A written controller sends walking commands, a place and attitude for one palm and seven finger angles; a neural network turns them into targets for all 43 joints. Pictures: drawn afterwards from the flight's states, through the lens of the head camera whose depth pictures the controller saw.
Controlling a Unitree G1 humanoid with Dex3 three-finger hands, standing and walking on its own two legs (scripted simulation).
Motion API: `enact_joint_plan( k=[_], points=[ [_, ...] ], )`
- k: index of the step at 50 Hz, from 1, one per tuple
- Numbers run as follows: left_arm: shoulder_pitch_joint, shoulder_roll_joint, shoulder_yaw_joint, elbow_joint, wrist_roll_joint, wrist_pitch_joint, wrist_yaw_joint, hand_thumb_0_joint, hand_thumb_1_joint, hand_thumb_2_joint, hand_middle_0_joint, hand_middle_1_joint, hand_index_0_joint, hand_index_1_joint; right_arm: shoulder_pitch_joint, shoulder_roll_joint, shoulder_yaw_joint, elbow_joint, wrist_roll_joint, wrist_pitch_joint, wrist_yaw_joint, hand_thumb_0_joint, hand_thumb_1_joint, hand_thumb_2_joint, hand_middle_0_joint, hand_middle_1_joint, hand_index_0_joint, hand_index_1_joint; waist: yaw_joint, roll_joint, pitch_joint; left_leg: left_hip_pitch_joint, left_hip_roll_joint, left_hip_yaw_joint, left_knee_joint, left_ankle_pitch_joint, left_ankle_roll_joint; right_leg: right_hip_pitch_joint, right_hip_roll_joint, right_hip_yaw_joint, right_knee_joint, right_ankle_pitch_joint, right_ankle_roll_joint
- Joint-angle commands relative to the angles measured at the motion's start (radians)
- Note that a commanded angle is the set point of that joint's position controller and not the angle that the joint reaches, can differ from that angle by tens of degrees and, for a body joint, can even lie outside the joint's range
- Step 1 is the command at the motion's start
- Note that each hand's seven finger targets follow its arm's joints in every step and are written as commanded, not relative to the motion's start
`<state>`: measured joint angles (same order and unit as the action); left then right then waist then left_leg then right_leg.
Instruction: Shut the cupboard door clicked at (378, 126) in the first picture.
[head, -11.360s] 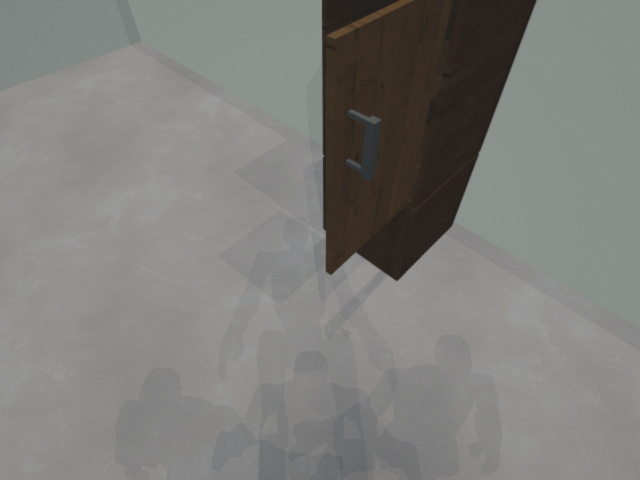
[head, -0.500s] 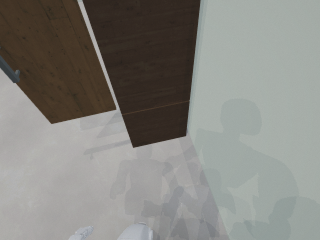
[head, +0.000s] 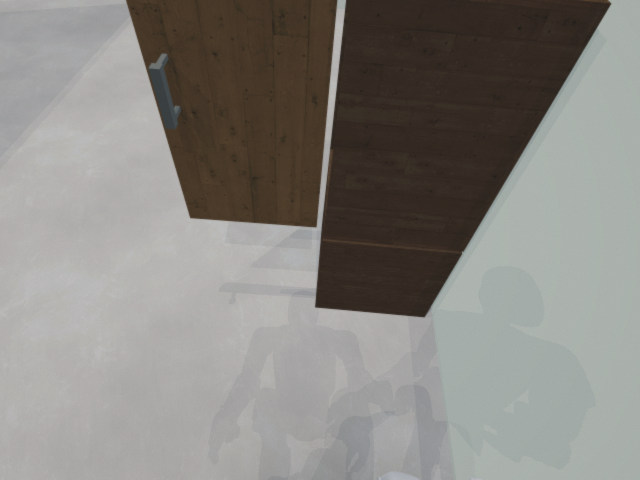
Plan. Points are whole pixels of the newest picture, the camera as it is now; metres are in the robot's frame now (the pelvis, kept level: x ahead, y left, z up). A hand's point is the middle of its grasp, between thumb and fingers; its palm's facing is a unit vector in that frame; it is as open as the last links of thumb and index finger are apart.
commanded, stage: take the last steps up to it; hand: left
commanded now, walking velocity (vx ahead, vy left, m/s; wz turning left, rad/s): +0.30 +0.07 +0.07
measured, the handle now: (167, 92) +0.72 +0.38 +0.05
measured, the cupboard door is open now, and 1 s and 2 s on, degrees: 91 91 91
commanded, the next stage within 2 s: come to a stop and stand still in 0.54 s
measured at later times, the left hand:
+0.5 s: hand (245, 394) +0.25 +0.14 -0.16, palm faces +0.03 -0.98 -0.18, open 7.3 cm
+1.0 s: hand (200, 438) +0.19 +0.20 -0.19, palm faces +0.11 -0.98 -0.17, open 7.3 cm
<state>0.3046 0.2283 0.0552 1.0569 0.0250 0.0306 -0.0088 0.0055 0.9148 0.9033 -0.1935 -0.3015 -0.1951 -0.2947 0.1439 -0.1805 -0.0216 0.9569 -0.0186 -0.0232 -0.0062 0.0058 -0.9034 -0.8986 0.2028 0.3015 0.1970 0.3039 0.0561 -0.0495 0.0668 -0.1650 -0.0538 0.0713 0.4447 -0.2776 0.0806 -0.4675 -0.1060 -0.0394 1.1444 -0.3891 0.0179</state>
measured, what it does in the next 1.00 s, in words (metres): walks ahead: right foot, then left foot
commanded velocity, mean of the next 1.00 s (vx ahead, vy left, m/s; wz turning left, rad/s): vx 0.05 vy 0.00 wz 0.03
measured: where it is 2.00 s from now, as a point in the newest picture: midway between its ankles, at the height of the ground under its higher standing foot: outside the picture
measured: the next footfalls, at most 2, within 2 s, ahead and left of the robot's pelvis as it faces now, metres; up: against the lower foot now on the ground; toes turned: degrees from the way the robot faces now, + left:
right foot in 0.38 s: +0.21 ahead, -0.11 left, +0.00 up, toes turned -5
left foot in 0.82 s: +0.25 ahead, +0.12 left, +0.00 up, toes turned +4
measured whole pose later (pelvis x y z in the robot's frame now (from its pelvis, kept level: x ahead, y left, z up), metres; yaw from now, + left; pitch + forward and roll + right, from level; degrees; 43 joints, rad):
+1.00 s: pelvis +0.21 +0.02 +0.00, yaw +2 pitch +0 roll -1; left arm 0.27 0.17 0.04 1.08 0.01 0.06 0.03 0.00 0.92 0.90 -0.19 -0.30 -0.20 -0.29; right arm 0.06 -0.14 -0.03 1.00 -0.02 0.01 -0.04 0.01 -0.91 -0.90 0.20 0.30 0.20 0.30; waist 0.04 -0.04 0.09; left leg -0.34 0.04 0.10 0.51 -0.18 0.03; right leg -0.32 -0.03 -0.03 0.90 -0.56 0.02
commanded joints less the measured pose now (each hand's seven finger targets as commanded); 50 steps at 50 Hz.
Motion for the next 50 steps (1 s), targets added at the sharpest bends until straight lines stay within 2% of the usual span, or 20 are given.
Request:
enact_joint_plan(
  k=[1,9,15,16,18,19,20,21,22,23,25,28,33,37,39,40,42,44,47,50],
  points=[
    [-0.025,0.035,0.001,-0.075,0.007,-0.038,-0.001,0.000,0.900,0.900,-0.200,-0.300,-0.200,-0.300,0.169,-0.135,-0.031,0.019,0.006,-0.028,-0.016,0.000,-0.900,-0.900,0.200,0.300,0.200,0.300,-0.051,0.126,0.000,0.096,0.256,-0.220,-0.256,0.239,0.123,-0.161,-0.014,0.005,-0.013,0.100,0.014],
    [-0.195,0.005,-0.009,-0.129,0.001,-0.050,-0.005,0.000,0.900,0.900,-0.200,-0.300,-0.200,-0.300,0.310,-0.104,-0.026,0.097,-0.001,-0.041,-0.024,0.000,-0.900,-0.900,0.200,0.300,0.200,0.300,-0.085,0.115,0.042,0.177,0.274,-0.212,-0.256,0.380,0.141,-0.177,-0.008,-0.018,-0.271,0.146,0.001],
    [-0.255,-0.012,-0.013,-0.156,-0.004,-0.058,-0.004,0.000,0.900,0.900,-0.200,-0.300,-0.200,-0.300,0.371,-0.097,-0.018,0.153,-0.010,-0.038,-0.031,0.000,-0.900,-0.900,0.200,0.300,0.200,0.300,-0.086,0.125,0.059,0.142,0.268,-0.198,-0.177,0.521,0.119,-0.015,0.044,-0.045,-0.442,0.103,-0.046],
    [-0.227,-0.012,-0.010,-0.149,-0.004,-0.060,-0.002,0.000,0.900,0.900,-0.200,-0.300,-0.200,-0.300,0.370,-0.096,-0.017,0.161,-0.009,-0.036,-0.033,0.000,-0.900,-0.900,0.200,0.300,0.200,0.300,-0.069,0.119,0.052,0.128,0.255,-0.180,-0.141,0.577,0.104,0.048,0.063,-0.059,-0.483,0.107,-0.054],
    [-0.017,0.028,0.007,-0.089,-0.004,-0.074,0.005,0.000,0.900,0.900,-0.200,-0.300,-0.200,-0.300,0.346,-0.101,-0.018,0.166,0.003,-0.038,-0.033,0.000,-0.900,-0.900,0.200,0.300,0.200,0.300,0.029,0.046,-0.045,0.019,0.197,-0.133,0.096,0.608,0.049,0.388,0.069,-0.041,-0.646,0.222,-0.074],
    [0.132,0.103,0.030,-0.049,-0.001,-0.086,0.016,0.000,0.900,0.900,-0.200,-0.300,-0.200,-0.300,0.356,-0.075,-0.021,0.152,0.016,-0.045,-0.028,0.000,-0.900,-0.900,0.200,0.300,0.200,0.300,0.073,-0.074,-0.145,-0.203,0.114,-0.079,0.323,0.376,0.000,0.677,-0.115,0.185,-0.674,0.317,-0.145],
    [0.221,0.171,0.044,-0.018,-0.006,-0.084,0.022,0.000,0.900,0.900,-0.200,-0.300,-0.200,-0.300,0.380,-0.065,-0.024,0.129,0.020,-0.046,-0.027,0.000,-0.900,-0.900,0.200,0.300,0.200,0.300,0.070,-0.201,-0.222,-0.381,-0.017,-0.011,0.628,-0.286,-0.050,0.793,-0.385,0.517,-0.782,0.484,-0.279],
    [0.167,0.158,0.042,-0.033,-0.019,-0.085,0.024,0.000,0.900,0.900,-0.200,-0.300,-0.200,-0.300,0.331,-0.090,-0.036,0.135,0.013,-0.031,-0.022,0.000,-0.900,-0.900,0.200,0.300,0.200,0.300,0.062,-0.145,-0.188,-0.376,0.042,-0.101,0.773,-0.293,-0.048,0.616,-0.391,0.540,-0.855,0.340,-0.290],
    [0.066,0.107,0.033,-0.060,-0.020,-0.079,0.031,0.000,0.900,0.900,-0.200,-0.300,-0.200,-0.300,0.272,-0.069,-0.042,0.114,0.008,-0.020,-0.015,0.000,-0.900,-0.900,0.200,0.300,0.200,0.300,0.026,-0.045,-0.072,-0.412,0.083,-0.117,0.802,-0.220,-0.046,0.476,-0.359,0.466,-0.905,0.189,-0.272],
    [-0.002,0.058,0.023,-0.075,-0.018,-0.083,0.034,0.000,0.900,0.900,-0.200,-0.300,-0.200,-0.300,0.250,-0.032,-0.034,0.121,0.003,-0.012,-0.008,0.000,-0.900,-0.900,0.200,0.300,0.200,0.300,-0.009,0.004,0.008,-0.415,0.123,-0.128,0.782,-0.117,-0.051,0.351,-0.302,0.334,-0.926,0.185,-0.229],
    [-0.027,-0.005,0.002,-0.069,-0.014,-0.103,0.032,0.000,0.900,0.900,-0.200,-0.300,-0.200,-0.300,0.299,0.015,-0.026,0.139,-0.005,0.007,-0.002,0.000,-0.900,-0.900,0.200,0.300,0.200,0.300,-0.058,-0.067,0.014,-0.352,0.141,-0.101,0.695,-0.025,-0.076,0.257,-0.219,0.140,-0.949,0.364,-0.172],
    [-0.006,-0.025,0.006,-0.053,-0.006,-0.119,0.033,0.000,0.900,0.900,-0.200,-0.300,-0.200,-0.300,0.316,0.042,-0.028,0.148,-0.005,0.017,0.002,0.000,-0.900,-0.900,0.200,0.300,0.200,0.300,-0.080,-0.056,-0.045,-0.305,0.138,-0.053,0.546,-0.002,-0.110,0.274,-0.177,0.032,-0.920,0.567,-0.165],
    [0.001,0.022,0.001,-0.022,-0.006,-0.113,0.026,0.000,0.900,0.900,-0.200,-0.300,-0.200,-0.300,0.186,0.033,-0.024,0.103,0.002,0.013,0.009,0.000,-0.900,-0.900,0.200,0.300,0.200,0.300,-0.057,-0.106,-0.041,-0.286,0.110,-0.011,0.321,0.015,-0.125,0.333,-0.164,0.003,-0.881,0.690,-0.164],
    [0.000,0.047,-0.001,0.001,-0.005,-0.082,0.043,0.000,0.900,0.900,-0.200,-0.300,-0.200,-0.300,0.115,0.001,-0.016,0.091,0.005,0.018,-0.002,0.000,-0.900,-0.900,0.200,0.300,0.200,0.300,-0.053,-0.136,-0.049,-0.130,0.075,-0.005,0.134,0.065,-0.127,0.308,-0.147,-0.002,-0.767,0.766,-0.136],
    [0.001,0.049,-0.008,0.007,-0.011,-0.068,0.049,0.000,0.900,0.900,-0.200,-0.300,-0.200,-0.300,0.154,-0.046,-0.019,0.107,0.005,0.009,-0.007,0.000,-0.900,-0.900,0.200,0.300,0.200,0.300,-0.077,-0.054,-0.080,0.027,0.116,-0.029,-0.012,0.381,-0.110,0.260,-0.090,-0.029,-0.669,0.595,-0.077],
    [0.051,0.011,-0.018,0.009,-0.017,-0.057,0.054,0.000,0.900,0.900,-0.200,-0.300,-0.200,-0.300,0.158,-0.102,-0.025,0.102,0.002,0.000,-0.013,0.000,-0.900,-0.900,0.200,0.300,0.200,0.300,-0.063,0.083,-0.127,0.125,0.233,-0.126,0.023,0.699,-0.059,0.197,-0.037,-0.039,-0.623,0.380,-0.036],
    [0.083,-0.017,-0.031,0.011,-0.014,-0.033,0.062,0.000,0.900,0.900,-0.200,-0.300,-0.200,-0.300,0.138,-0.143,-0.035,0.099,0.007,0.013,-0.031,0.000,-0.900,-0.900,0.200,0.300,0.200,0.300,-0.058,0.197,-0.088,0.053,0.351,-0.179,-0.020,0.779,0.032,0.206,0.030,-0.045,-0.571,-0.054,-0.006],
    [0.068,0.010,-0.023,0.003,-0.017,-0.005,0.054,0.000,0.900,0.900,-0.200,-0.300,-0.200,-0.300,0.121,-0.161,-0.039,0.087,0.005,0.020,-0.052,0.000,-0.900,-0.900,0.200,0.300,0.200,0.300,-0.070,0.328,-0.098,0.028,0.393,-0.245,-0.096,0.820,0.088,0.170,0.044,-0.013,-0.354,-0.201,0.005],
    [0.037,0.027,-0.006,-0.020,-0.013,0.009,0.045,0.000,0.900,0.900,-0.200,-0.300,-0.200,-0.300,0.084,-0.172,-0.052,0.051,0.001,0.033,-0.064,0.000,-0.900,-0.900,0.200,0.300,0.200,0.300,-0.074,0.185,-0.129,0.037,0.415,-0.235,-0.054,0.789,0.136,0.098,0.048,0.048,-0.185,-0.203,-0.003],
    [0.030,0.011,0.009,-0.050,-0.009,0.022,0.037,0.000,0.900,0.900,-0.200,-0.300,-0.200,-0.300,0.049,-0.190,-0.066,0.028,-0.002,0.040,-0.060,0.000,-0.900,-0.900,0.200,0.300,0.200,0.300,-0.067,0.167,-0.155,0.010,0.410,-0.215,-0.089,0.536,0.123,0.060,0.060,0.049,-0.112,-0.159,0.008]
  ],
)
